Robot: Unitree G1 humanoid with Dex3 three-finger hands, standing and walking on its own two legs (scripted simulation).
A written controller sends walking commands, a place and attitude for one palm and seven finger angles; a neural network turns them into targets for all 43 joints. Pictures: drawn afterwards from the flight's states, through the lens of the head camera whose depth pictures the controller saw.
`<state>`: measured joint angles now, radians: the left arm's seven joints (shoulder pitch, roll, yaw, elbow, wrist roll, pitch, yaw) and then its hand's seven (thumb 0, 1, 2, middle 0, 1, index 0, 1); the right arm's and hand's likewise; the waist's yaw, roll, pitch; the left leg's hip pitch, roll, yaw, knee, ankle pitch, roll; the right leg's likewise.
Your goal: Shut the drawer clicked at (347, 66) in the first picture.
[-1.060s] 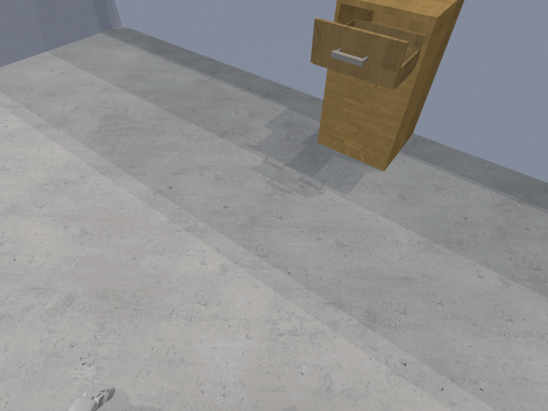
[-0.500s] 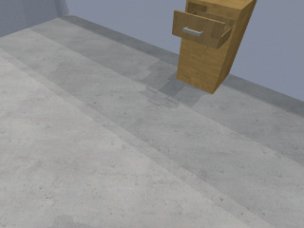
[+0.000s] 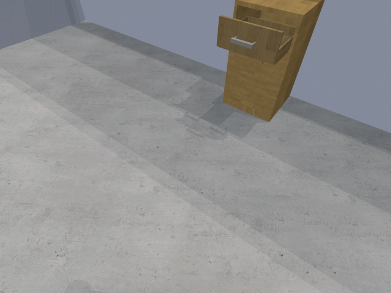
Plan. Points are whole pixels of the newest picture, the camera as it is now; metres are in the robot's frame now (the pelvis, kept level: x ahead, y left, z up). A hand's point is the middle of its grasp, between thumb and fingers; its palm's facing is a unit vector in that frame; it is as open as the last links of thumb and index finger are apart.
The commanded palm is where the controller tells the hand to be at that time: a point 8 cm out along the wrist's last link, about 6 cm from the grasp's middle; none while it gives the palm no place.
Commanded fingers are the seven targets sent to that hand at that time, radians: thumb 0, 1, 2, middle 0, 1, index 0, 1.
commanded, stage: look at it before walking up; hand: left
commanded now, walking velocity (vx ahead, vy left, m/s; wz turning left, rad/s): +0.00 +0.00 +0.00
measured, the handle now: (243, 41) +1.41 -0.20 -0.10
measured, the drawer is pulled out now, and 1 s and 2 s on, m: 0.23 0.23 0.23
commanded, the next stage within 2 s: walk to a spot facing it in 0.48 s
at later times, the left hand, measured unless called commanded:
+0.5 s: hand out of the picture +0.07 +0.25 -0.16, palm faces -0.02 -0.94 -0.34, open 7.4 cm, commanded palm none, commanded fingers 0.00 0.90 0.90 -0.20 -0.30 -0.20 -0.30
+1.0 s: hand out of the picture +0.05 +0.22 -0.19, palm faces +0.00 -0.99 -0.14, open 7.4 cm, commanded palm none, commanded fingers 0.00 0.90 0.90 -0.20 -0.30 -0.20 -0.30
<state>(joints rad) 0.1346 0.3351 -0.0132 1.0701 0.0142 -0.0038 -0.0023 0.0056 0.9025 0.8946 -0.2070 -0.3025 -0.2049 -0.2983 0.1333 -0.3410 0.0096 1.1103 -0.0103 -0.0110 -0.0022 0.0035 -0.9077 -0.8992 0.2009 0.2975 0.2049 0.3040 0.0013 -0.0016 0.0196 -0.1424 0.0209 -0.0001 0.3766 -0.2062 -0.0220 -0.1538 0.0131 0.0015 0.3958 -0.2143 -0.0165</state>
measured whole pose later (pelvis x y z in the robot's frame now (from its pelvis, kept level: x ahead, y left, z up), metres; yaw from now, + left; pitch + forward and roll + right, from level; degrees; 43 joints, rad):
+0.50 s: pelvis +0.00 +0.00 +0.00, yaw +0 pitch -2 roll +0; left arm 0.15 0.34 -0.01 1.08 0.01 -0.01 0.00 0.01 0.90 0.89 -0.21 -0.30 -0.20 -0.30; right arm 0.12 -0.34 0.01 1.11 -0.01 -0.01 0.00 0.00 -0.91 -0.90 0.20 0.30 0.20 0.30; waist 0.01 0.00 0.02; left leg -0.13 0.02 0.00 0.36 -0.20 -0.02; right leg -0.14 0.01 0.00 0.38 -0.21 -0.01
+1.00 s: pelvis +0.09 +0.04 -0.01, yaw +0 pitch +0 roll -1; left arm 0.37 0.20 0.02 1.12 0.03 0.02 -0.02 0.01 0.91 0.89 -0.20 -0.30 -0.20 -0.30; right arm 0.42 -0.16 0.00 1.12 -0.02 -0.07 -0.02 0.00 -0.91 -0.90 0.20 0.30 0.20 0.30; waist -0.02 -0.05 -0.01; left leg -0.09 0.00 0.09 0.44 -0.35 0.04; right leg -0.38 -0.03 -0.03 1.00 -0.40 -0.03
